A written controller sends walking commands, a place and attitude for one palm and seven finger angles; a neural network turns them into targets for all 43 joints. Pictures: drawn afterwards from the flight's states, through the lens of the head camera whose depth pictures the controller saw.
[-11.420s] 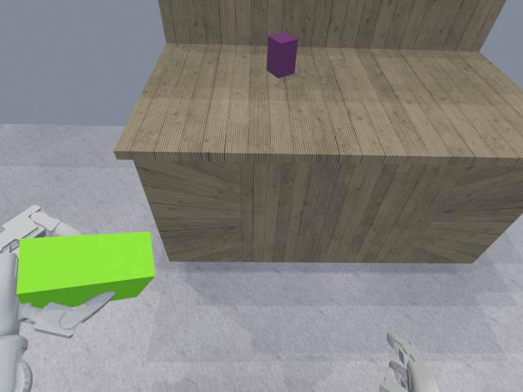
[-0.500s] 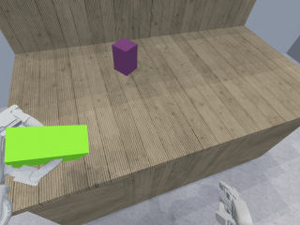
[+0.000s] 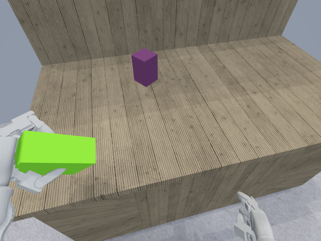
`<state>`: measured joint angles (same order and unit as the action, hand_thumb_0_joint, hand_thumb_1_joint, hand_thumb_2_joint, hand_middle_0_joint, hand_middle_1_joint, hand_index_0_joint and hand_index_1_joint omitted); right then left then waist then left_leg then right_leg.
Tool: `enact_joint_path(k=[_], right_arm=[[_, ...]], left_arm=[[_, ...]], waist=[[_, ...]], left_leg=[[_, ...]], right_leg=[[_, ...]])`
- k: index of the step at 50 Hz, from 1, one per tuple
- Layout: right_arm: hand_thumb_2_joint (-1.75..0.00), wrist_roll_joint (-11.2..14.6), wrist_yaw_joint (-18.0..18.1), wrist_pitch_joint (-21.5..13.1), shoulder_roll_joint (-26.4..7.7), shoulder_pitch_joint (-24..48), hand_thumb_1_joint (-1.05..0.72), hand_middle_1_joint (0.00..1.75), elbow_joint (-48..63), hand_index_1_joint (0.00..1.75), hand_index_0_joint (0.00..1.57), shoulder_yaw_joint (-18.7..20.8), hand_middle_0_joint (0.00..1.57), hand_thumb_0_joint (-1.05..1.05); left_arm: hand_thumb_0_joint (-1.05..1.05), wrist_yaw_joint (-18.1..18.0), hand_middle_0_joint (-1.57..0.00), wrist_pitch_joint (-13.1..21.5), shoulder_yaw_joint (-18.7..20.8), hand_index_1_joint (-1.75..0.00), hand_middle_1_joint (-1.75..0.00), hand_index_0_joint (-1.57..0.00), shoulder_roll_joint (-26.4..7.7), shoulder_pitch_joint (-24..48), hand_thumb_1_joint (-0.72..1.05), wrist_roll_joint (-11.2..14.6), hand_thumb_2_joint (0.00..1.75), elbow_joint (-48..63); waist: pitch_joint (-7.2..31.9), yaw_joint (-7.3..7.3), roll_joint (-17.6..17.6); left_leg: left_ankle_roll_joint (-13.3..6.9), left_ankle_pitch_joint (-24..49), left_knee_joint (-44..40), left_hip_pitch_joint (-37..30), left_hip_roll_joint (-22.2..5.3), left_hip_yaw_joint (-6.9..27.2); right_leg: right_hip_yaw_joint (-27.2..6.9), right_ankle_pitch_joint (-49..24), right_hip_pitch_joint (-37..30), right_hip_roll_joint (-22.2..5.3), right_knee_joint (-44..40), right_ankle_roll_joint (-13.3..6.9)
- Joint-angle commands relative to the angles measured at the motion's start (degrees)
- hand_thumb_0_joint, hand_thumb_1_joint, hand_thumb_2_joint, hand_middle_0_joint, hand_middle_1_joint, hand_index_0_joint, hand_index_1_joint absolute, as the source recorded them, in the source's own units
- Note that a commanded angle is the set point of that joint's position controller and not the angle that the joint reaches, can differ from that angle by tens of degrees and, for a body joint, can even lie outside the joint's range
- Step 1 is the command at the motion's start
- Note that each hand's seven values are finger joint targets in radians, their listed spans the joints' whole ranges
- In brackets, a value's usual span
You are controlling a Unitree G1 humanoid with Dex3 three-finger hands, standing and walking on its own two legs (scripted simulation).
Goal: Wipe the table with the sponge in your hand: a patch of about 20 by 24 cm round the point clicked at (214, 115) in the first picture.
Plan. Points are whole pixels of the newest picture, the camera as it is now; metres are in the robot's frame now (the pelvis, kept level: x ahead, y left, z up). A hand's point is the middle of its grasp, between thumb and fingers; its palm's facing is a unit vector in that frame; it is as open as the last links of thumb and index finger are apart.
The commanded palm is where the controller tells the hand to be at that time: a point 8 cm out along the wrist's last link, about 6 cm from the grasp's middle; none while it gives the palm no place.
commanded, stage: turn the palm down, sponge in hand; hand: left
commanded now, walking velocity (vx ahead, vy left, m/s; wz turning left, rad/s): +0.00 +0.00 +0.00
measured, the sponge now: (64, 156) +0.23 +0.23 +0.13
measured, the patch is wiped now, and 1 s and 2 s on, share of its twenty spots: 0.00 0.00 0.00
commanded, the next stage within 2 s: move the sponge above the wiping area in 1.78 s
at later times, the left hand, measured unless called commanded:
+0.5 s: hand (41, 149) +0.23 +0.27 +0.16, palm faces +0.27 -0.44 -0.86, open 9.3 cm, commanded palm +0.20 +0.28 +0.20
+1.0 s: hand (33, 152) +0.23 +0.30 +0.14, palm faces +0.15 -0.23 -0.96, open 9.3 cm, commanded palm +0.20 +0.30 +0.20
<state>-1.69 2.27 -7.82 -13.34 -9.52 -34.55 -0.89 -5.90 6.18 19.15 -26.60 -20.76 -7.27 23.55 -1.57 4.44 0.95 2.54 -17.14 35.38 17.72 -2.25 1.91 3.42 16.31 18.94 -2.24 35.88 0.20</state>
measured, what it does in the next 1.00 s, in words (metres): stands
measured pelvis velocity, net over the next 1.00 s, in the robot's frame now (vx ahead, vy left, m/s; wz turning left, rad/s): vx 0.02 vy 0.02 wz -0.01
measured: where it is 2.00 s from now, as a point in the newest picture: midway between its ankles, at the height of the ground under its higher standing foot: outside the picture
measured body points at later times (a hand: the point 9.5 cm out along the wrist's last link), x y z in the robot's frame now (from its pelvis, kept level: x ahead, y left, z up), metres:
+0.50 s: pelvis +0.02 -0.01 +0.00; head +0.03 -0.05 +0.45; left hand +0.21 +0.29 +0.20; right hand +0.21 -0.26 -0.09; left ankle +0.02 +0.15 -0.73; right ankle +0.03 -0.12 -0.73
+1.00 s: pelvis +0.02 +0.02 +0.01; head +0.01 -0.02 +0.46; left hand +0.22 +0.31 +0.19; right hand +0.25 -0.19 -0.06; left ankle +0.02 +0.15 -0.73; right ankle +0.03 -0.12 -0.73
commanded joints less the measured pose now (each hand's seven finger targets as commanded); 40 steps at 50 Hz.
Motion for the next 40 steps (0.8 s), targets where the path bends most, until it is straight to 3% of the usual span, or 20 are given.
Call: enact_joint_path(k=[1, 4, 6, 8, 9, 10, 12, 14, 15, 19, 20, 22, 24, 25, 26, 30, 34, 35, 39, 40], right_arm=[[-0.9, 0.92, 2.33, -1.53, -7.35, 5.19, -0.9, 0.3, 7.34, 0.3, 0.2, 2.21, 0.2, 0.0], [-0.9, 1.85, 3.29, -1.61, -7.22, 7.36, -0.9, 0.3, 9.03, 0.3, 0.2, 1.68, 0.2, 0.0], [-0.9, 1.65, 3.69, -1.65, -7.13, 5.98, -0.9, 0.3, 9.19, 0.3, 0.2, 2.05, 0.2, 0.0], [-0.9, 1.21, 3.77, -1.79, -7.47, 5.08, -0.9, 0.3, 9.94, 0.3, 0.2, 2.75, 0.2, 0.0], [-0.9, 1.57, 3.46, -2.1, -7.26, 6.21, -0.9, 0.3, 10.08, 0.3, 0.2, 2.74, 0.2, 0.0], [-0.9, 1.19, 3.22, -1.86, -6.62, 4.89, -0.9, 0.3, 10.62, 0.3, 0.2, 2.59, 0.2, 0.0], [-0.9, 1.42, 3.01, -1.26, -7.21, 3.42, -0.9, 0.3, 10.49, 0.3, 0.2, 3.53, 0.2, 0.0], [-0.9, 2.28, 2.72, -0.77, -7.39, 4.14, -0.9, 0.3, 10.24, 0.3, 0.2, 3.71, 0.2, 0.0], [-0.9, 2.24, 2.65, -0.38, -7.4, 3.05, -0.9, 0.3, 10.75, 0.3, 0.2, 3.74, 0.2, 0.0], [-0.9, 2.63, 3.01, 0.15, -8.02, 4.02, -0.9, 0.3, 11.46, 0.3, 0.2, 3.79, 0.2, 0.0], [-0.9, 2.49, 3.13, 0.1, -7.77, 3.08, -0.9, 0.3, 11.92, 0.3, 0.2, 3.85, 0.2, 0.0], [-0.9, 2.55, 3.67, 0.21, -8.12, 3.19, -0.9, 0.3, 12.0, 0.3, 0.2, 3.9, 0.2, 0.0], [-0.9, 3.08, 3.86, -0.18, -7.79, 5.84, -0.9, 0.3, 12.3, 0.3, 0.2, 3.12, 0.2, 0.0], [-0.9, 2.69, 4.0, -0.33, -7.5, 4.56, -0.9, 0.3, 12.32, 0.3, 0.2, 3.09, 0.2, 0.0], [-0.9, 2.49, 4.1, -0.34, -7.93, 3.89, -0.9, 0.3, 11.84, 0.3, 0.2, 3.49, 0.2, 0.0], [-0.9, 2.54, 3.93, -0.25, -7.36, 5.49, -0.9, 0.3, 12.16, 0.3, 0.2, 2.82, 0.2, 0.0], [-0.9, 3.35, 3.63, 0.48, -7.26, 8.3, -0.9, 0.3, 11.71, 0.3, 0.2, 2.29, 0.2, 0.0], [-0.9, 3.22, 3.61, 0.72, -7.19, 7.35, -0.9, 0.3, 11.87, 0.3, 0.2, 2.13, 0.2, 0.0], [-0.9, 3.92, 3.64, 1.36, -7.15, 11.27, -0.9, 0.3, 11.78, 0.3, 0.2, 1.12, 0.2, 0.0], [-0.9, 3.79, 3.81, 1.44, -7.07, 10.36, -0.9, 0.3, 11.82, 0.3, 0.2, 1.04, 0.2, 0.0]], left_arm=[[0.0, -0.19, -1.2, -1.68, 6.93, -1.6, -1.6, -1.2, -15.02, 13.33, 0.1, -1.68, 1.3, 3.35], [0.0, 3.52, -1.2, -4.02, 6.17, -1.6, -1.6, -1.2, -16.89, 14.12, 0.1, -2.85, 1.3, 5.35], [0.0, 4.94, -1.2, -3.08, 4.53, -1.6, -1.6, -1.2, -15.36, 12.52, 0.1, -3.18, 1.3, 5.92], [0.0, 5.19, -1.2, -1.34, 7.65, -1.6, -1.6, -1.2, -17.92, 9.53, 0.1, -3.38, 1.3, 8.49], [0.0, 4.54, -1.2, -1.0, 11.68, -1.6, -1.6, -1.2, -21.23, 7.48, 0.1, -3.79, 1.3, 9.48], [0.0, 4.12, -1.2, -0.49, 10.08, -1.6, -1.6, -1.2, -18.77, 7.05, 0.1, -3.99, 1.3, 10.51], [0.0, 3.21, -1.2, -0.54, 11.82, -1.6, -1.6, -1.2, -18.34, 1.82, 0.1, -3.57, 1.3, 9.05], [0.0, 1.65, -1.2, -2.02, 14.45, -1.6, -1.6, -1.2, -20.47, 0.89, 0.1, -4.14, 1.3, 7.64], [0.0, 1.19, -1.2, -2.83, 10.75, -1.6, -1.6, -1.2, -17.23, 1.44, 0.1, -4.79, 1.3, 8.05], [0.0, -0.54, -1.2, -6.06, 10.88, -1.6, -1.6, -1.2, -20.12, 1.91, 0.1, -8.89, 1.3, 8.98], [0.0, -0.49, -1.2, -6.36, 8.31, -1.6, -1.6, -1.2, -18.0, 2.06, 0.1, -9.7, 1.3, 9.78], [0.0, 0.16, -1.2, -7.02, 7.46, -1.6, -1.6, -1.2, -18.44, 1.36, 0.1, -10.64, 1.3, 9.83], [0.0, 0.2, -1.2, -7.37, 8.09, -1.6, -1.6, -1.2, -20.93, 3.97, 0.1, -12.41, 1.3, 11.89], [0.0, 0.19, -1.2, -7.15, 5.42, -1.6, -1.6, -1.2, -18.65, 5.35, 0.1, -13.38, 1.3, 12.45], [0.0, -0.11, -1.2, -7.1, 6.53, -1.6, -1.6, -1.2, -19.95, 3.77, 0.1, -14.35, 1.3, 11.92], [0.0, -1.42, -1.2, -8.72, 4.71, -1.6, -1.6, -1.2, -19.13, 5.18, 0.1, -17.98, 1.3, 12.84], [0.0, -1.8, -1.2, -12.72, 5.97, -1.6, -1.6, -1.2, -21.13, 5.07, 0.1, -20.66, 1.3, 10.55], [0.0, -1.37, -1.2, -13.67, 2.66, -1.6, -1.6, -1.2, -18.23, 5.87, 0.1, -21.21, 1.3, 9.89], [0.0, 0.51, -1.2, -17.35, 1.3, -1.6, -1.6, -1.2, -19.67, 9.09, 0.1, -24.43, 1.3, 8.81], [0.0, 1.28, -1.2, -17.78, -2.24, -1.6, -1.6, -1.2, -16.96, 10.3, 0.1, -24.82, 1.3, 8.51]], waist=[[6.4, -2.51, 4.15], [7.18, -1.87, 3.08], [7.4, -1.41, 1.02], [10.05, -0.21, -0.66], [10.7, 0.83, 0.72], [11.81, 0.74, -0.36], [11.38, 1.08, -1.27], [9.27, 1.47, 0.23], [9.47, 0.87, 0.17], [9.74, 0.67, 0.99], [10.94, 0.35, 0.03], [10.93, 0.12, -1.74], [9.24, 0.04, 1.26], [10.38, -0.13, 1.54], [10.99, -0.13, 1.3], [10.88, 0.47, 2.15], [9.14, 1.55, 4.06], [9.56, 1.28, 2.75], [7.21, 1.61, 3.64], [7.09, 1.04, 2.99]], left_leg=[[-3.24, 1.63, -6.31, -1.18, 2.86, -4.08], [-3.71, 3.68, -5.73, -3.08, 3.04, -4.39], [-3.78, 4.81, -5.87, -2.91, 2.69, -3.75], [-4.0, 8.25, -5.01, -3.4, 2.5, -3.56], [-3.76, 9.17, -4.52, -3.88, 2.56, -3.9], [-3.88, 11.46, -4.08, -2.97, 2.68, -3.88], [-3.71, 13.41, -3.27, -2.07, 2.15, -4.11], [-3.36, 12.61, -3.27, -1.03, 2.06, -4.37], [-3.45, 12.95, -3.04, -0.34, 2.02, -4.54], [-3.66, 12.78, -2.41, -0.86, 2.18, -4.47], [-3.85, 13.06, -2.04, -0.87, 2.12, -4.47], [-4.07, 12.24, -2.22, -1.0, 2.05, -3.97], [-3.91, 10.4, -2.58, -1.42, 2.31, -3.8], [-4.1, 10.87, -2.56, -1.66, 2.29, -3.74], [-3.98, 11.61, -2.63, -1.97, 2.02, -3.44], [-3.75, 11.84, -3.51, -2.18, 2.0, -3.25], [-3.25, 12.5, -5.53, -2.49, 1.77, -2.82], [-3.23, 12.63, -6.08, -2.26, 1.51, -2.96], [-3.22, 11.0, -8.52, -3.65, 1.59, -2.21], [-3.36, 10.44, -9.09, -3.84, 1.38, -2.29]], right_leg=[[-0.52, 2.72, -2.04, 0.81, -9.65, 0.23], [-1.18, 2.0, -2.84, 0.89, -10.36, 0.32], [-0.52, 0.57, -3.34, 0.66, -9.82, 0.4], [-0.65, -3.93, -5.07, 0.33, -8.59, 0.62], [-1.36, -4.34, -5.73, 0.64, -8.61, 0.4], [-0.61, -7.45, -6.59, 0.14, -7.63, 0.54], [-0.48, -11.07, -6.79, -0.03, -6.58, 0.95], [-1.19, -10.03, -6.09, 0.1, -6.89, 0.77], [-0.74, -10.67, -5.84, -0.23, -6.52, 0.88], [-1.73, -10.35, -4.82, -0.1, -6.23, 0.82], [-1.15, -11.21, -5.2, -0.28, -5.89, 0.98], [-1.27, -10.87, -4.95, -0.34, -5.9, 1.35], [-1.87, -7.43, -3.6, 0.07, -6.65, 0.95], [-1.1, -8.08, -3.85, -0.07, -6.36, 0.9], [-0.89, -8.66, -4.05, -0.03, -6.22, 0.82], [-0.45, -7.88, -4.36, 0.17, -6.42, 0.32], [-1.12, -7.6, -5.64, 0.65, -7.4, -0.29], [-0.01, -7.71, -6.14, 0.45, -7.46, -0.16], [-0.83, -5.07, -6.36, 0.95, -9.66, -0.56], [0.04, -4.71, -6.68, 0.86, -9.9, -0.44]])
